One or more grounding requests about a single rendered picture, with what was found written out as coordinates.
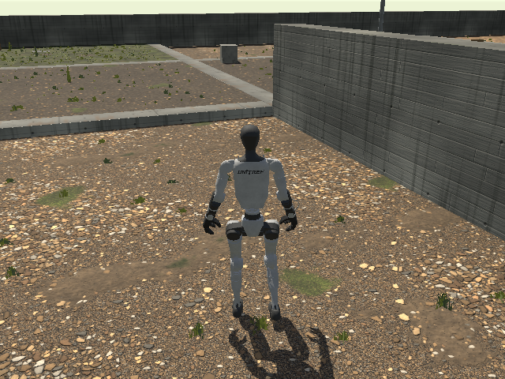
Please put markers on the robot right upper arm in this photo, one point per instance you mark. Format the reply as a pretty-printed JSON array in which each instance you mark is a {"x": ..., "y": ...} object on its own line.
[{"x": 280, "y": 180}]

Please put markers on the robot left upper arm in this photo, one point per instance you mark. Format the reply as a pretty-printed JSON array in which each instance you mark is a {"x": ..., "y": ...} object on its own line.
[{"x": 222, "y": 178}]

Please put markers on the robot right hand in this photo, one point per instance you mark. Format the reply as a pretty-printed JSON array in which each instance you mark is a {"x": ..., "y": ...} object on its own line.
[{"x": 286, "y": 219}]

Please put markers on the robot left forearm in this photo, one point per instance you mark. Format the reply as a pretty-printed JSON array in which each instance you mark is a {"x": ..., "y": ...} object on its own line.
[{"x": 212, "y": 208}]

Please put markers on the robot left hand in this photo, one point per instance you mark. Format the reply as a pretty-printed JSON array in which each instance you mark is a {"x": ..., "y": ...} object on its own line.
[{"x": 211, "y": 223}]

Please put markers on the robot right thigh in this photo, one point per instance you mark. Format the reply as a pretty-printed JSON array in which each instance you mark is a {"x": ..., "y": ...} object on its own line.
[{"x": 271, "y": 235}]

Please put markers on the right robot foot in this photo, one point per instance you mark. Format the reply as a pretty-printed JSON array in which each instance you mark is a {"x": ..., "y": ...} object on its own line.
[{"x": 275, "y": 314}]

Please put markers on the robot right forearm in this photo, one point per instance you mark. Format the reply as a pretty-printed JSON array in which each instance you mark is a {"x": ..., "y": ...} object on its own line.
[{"x": 288, "y": 206}]

